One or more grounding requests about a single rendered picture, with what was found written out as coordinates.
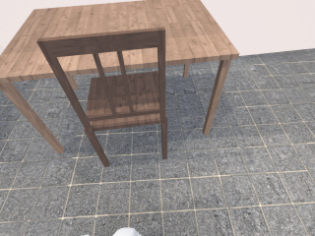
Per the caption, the chair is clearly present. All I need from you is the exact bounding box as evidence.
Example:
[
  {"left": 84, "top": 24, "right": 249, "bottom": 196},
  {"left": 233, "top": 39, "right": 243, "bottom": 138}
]
[{"left": 36, "top": 27, "right": 168, "bottom": 167}]

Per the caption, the table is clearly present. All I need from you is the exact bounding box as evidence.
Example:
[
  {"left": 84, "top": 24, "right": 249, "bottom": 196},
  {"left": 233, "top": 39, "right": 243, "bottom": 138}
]
[{"left": 0, "top": 0, "right": 239, "bottom": 154}]

